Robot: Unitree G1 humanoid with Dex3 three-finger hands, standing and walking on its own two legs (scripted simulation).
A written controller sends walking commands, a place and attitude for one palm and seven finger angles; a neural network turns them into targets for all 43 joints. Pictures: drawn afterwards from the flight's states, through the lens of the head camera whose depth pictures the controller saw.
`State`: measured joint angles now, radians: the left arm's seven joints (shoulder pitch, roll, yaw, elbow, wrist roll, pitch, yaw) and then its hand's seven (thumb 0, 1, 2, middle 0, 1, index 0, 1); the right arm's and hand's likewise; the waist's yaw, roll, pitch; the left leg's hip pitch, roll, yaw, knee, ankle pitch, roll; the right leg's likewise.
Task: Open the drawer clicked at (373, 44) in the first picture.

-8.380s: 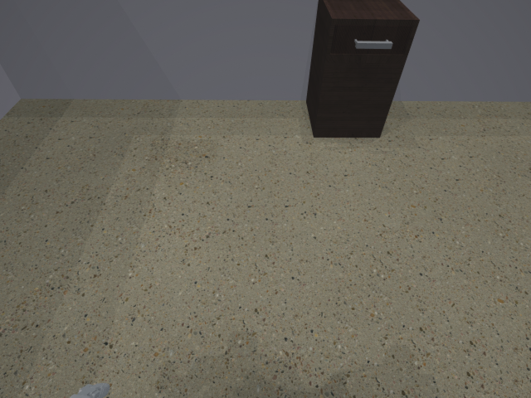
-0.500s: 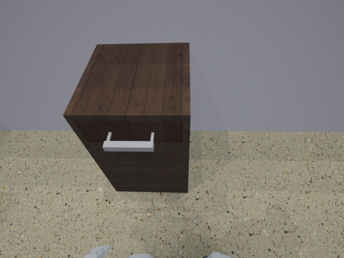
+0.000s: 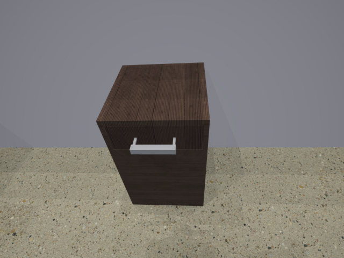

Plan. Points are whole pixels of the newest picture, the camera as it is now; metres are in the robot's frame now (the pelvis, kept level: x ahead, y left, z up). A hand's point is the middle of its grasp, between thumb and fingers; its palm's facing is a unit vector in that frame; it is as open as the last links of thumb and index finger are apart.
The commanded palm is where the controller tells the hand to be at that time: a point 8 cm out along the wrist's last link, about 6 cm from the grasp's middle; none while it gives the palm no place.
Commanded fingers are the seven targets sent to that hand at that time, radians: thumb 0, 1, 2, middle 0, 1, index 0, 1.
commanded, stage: come to a stop and stand still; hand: left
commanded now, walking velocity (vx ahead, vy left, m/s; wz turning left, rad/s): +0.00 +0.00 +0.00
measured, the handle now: (153, 144) +0.57 +0.13 -0.15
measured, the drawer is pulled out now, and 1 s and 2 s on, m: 0.00 0.00 0.00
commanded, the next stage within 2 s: look again from close up in 0.26 s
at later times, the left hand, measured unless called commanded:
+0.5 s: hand out of the picture -0.01 +0.17 -0.15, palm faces +0.06 -0.98 -0.19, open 7.4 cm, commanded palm none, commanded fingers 0.00 0.90 0.90 -0.20 -0.30 -0.20 -0.30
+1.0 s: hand out of the picture +0.02 +0.13 -0.15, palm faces +0.07 -0.98 -0.18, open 7.3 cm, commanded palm none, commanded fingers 0.00 0.90 0.90 -0.20 -0.30 -0.20 -0.30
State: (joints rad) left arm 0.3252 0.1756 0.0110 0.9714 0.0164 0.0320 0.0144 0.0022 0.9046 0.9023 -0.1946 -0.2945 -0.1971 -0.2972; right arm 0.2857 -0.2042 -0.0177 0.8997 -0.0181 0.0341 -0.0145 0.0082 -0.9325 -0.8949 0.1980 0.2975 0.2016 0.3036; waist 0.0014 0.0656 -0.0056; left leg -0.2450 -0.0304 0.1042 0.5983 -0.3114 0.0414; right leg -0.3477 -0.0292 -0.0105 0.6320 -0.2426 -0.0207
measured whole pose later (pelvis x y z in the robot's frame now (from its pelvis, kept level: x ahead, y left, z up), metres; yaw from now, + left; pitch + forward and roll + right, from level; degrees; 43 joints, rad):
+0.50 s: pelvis +0.00 +0.00 +0.01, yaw +1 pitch -2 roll +1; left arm 0.35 0.11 0.00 1.08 0.01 0.01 0.02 0.00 0.91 0.90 -0.20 -0.29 -0.20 -0.30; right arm 0.38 -0.16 0.01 1.06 -0.02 0.00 -0.02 0.01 -0.91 -0.90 0.20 0.30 0.20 0.30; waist -0.01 0.04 -0.01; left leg -0.20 -0.04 0.08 0.44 -0.22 0.05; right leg -0.29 -0.01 0.01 0.47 -0.16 -0.01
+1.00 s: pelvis +0.04 -0.03 +0.02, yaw +2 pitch -1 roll +1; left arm 0.31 0.11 -0.01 1.14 0.01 -0.02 0.02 0.01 0.92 0.90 -0.20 -0.29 -0.20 -0.30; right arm 0.34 -0.14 0.03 1.12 -0.01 -0.02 -0.04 0.01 -0.91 -0.90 0.20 0.30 0.20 0.30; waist 0.00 0.03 0.01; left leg -0.14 0.00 0.04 0.41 -0.25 0.00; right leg -0.22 0.03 -0.03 0.43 -0.20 -0.05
